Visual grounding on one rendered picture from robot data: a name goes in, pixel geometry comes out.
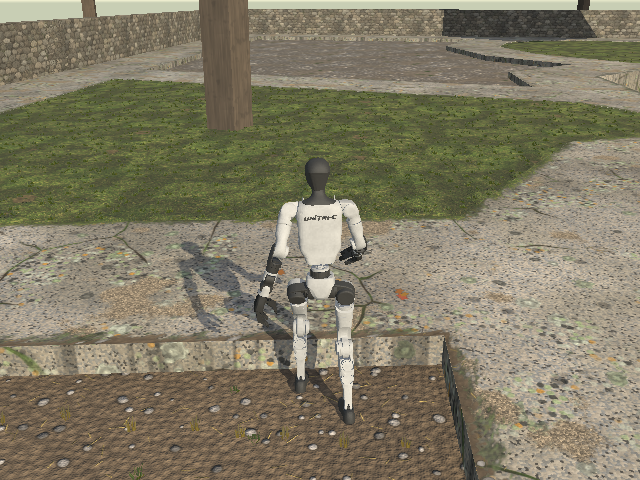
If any robot left upper arm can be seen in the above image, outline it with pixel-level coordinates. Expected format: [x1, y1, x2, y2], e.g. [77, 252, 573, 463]
[273, 201, 298, 259]

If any left robot forearm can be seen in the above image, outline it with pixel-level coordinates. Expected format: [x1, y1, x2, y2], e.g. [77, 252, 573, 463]
[258, 243, 282, 297]

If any left robot hand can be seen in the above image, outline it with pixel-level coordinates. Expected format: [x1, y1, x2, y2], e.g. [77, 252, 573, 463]
[254, 292, 277, 327]

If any robot right upper arm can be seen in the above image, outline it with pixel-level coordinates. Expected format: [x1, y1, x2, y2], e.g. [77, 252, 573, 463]
[338, 199, 366, 250]

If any right robot shin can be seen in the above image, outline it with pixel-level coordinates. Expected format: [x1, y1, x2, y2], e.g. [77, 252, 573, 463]
[338, 340, 354, 410]

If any right robot forearm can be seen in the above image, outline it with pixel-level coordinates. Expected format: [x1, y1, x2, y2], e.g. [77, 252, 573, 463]
[352, 235, 367, 257]

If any robot right thigh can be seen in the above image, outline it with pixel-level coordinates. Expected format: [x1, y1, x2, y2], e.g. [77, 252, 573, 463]
[334, 280, 355, 358]

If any right robot hand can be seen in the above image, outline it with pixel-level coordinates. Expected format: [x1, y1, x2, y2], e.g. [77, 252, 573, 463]
[339, 246, 362, 265]

